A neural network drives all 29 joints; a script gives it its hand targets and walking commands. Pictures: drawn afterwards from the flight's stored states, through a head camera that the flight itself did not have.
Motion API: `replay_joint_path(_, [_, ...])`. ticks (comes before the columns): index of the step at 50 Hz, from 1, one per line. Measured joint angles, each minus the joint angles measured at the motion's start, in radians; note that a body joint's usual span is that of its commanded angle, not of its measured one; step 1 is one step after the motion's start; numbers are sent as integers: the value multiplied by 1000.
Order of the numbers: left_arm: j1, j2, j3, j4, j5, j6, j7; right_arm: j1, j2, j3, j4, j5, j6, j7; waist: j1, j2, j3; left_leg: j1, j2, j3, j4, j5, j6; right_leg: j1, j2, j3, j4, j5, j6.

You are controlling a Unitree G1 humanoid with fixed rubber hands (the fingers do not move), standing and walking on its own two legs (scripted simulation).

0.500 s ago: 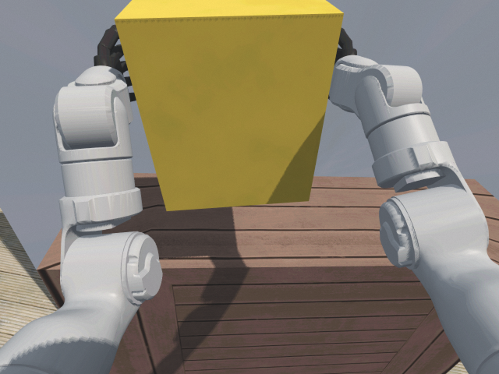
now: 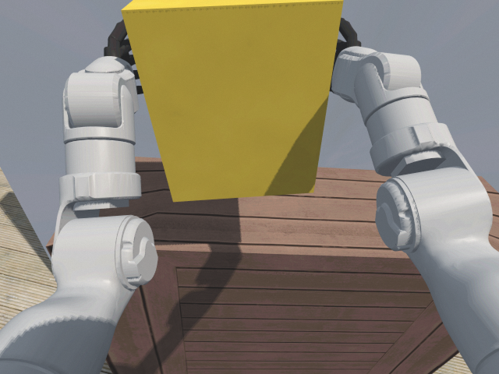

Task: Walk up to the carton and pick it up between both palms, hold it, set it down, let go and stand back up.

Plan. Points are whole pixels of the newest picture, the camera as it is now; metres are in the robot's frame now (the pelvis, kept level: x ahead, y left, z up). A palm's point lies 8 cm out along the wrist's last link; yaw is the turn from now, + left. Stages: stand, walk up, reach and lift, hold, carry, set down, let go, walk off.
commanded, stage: hold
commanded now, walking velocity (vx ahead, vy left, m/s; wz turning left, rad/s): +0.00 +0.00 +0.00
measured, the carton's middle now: (236, 89) +0.41 +0.03 +0.30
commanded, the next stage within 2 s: none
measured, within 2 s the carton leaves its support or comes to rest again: neither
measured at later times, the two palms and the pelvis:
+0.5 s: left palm (158, 82) +0.37 +0.14 +0.32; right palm (377, 92) +0.37 -0.17 +0.33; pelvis +0.01 -0.01 +0.00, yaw -1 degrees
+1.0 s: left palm (125, 85) +0.39 +0.18 +0.31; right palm (335, 88) +0.41 -0.12 +0.31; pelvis +0.01 -0.01 +0.00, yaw +1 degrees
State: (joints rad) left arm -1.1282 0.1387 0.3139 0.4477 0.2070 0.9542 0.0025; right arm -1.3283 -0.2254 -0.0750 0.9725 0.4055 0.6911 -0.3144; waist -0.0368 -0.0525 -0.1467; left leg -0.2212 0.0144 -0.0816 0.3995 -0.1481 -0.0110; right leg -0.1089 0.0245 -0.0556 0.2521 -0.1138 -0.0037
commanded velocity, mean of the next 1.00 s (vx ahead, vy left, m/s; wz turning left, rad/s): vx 0.00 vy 0.00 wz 0.00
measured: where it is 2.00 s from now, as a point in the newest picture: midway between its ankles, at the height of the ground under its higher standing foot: outside the picture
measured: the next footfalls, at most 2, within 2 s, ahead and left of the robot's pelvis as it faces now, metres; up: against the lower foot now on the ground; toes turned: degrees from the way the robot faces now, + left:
none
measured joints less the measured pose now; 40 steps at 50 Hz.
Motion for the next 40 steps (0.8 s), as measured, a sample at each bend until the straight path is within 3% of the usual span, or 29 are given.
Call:
replay_joint_path(5, [18, -6, 0, -25, 5, -23, 5, 25, 15, -18, -32, -38, -22, 17, -6, 4, 12, -9, -1, -3, -13, 11, -1, -8, -1, -3, -11, 8, -1])
replay_joint_path(8, [113, -27, -9, -120, -22, -27, 18, 126, 25, 3, -164, 11, 1, -13, -32, 13, -30, -10, -6, -15, -40, 20, -1, 6, -2, -11, -62, 27, 2])
replay_joint_path(10, [178, -50, -6, -187, 0, -17, 3, 184, 37, 15, -229, 22, 15, -27, -48, 18, -46, 9, -10, -13, -55, 22, 1, 24, -6, -9, -76, 27, 4])
replay_joint_path(17, [236, -114, 29, -272, 46, 36, -4, 275, 32, 49, -312, 53, 50, -34, -76, 24, -18, 84, -12, 5, -51, 0, 5, 76, -11, 10, -34, -9, 5])
replay_joint_path(26, [129, -120, 80, -164, 53, 6, 1, 217, -4, 58, -264, 64, 46, -33, -47, 27, -11, 85, 4, 20, -45, -4, -4, 60, 3, 26, -7, -17, -5])
replay_joint_path(34, [120, -95, 86, -122, 55, -4, -27, 201, 22, 44, -224, 40, 41, -41, -36, 21, -27, 81, 5, 0, -57, 4, -12, 63, 6, 6, -19, -15, -12])
replay_joint_path(40, [93, -49, 81, -91, 55, 9, -38, 141, 54, 24, -123, 3, 2, -21, -13, 7, 17, 88, 2, 6, -47, 0, -15, 48, 2, 10, 36, -41, -16])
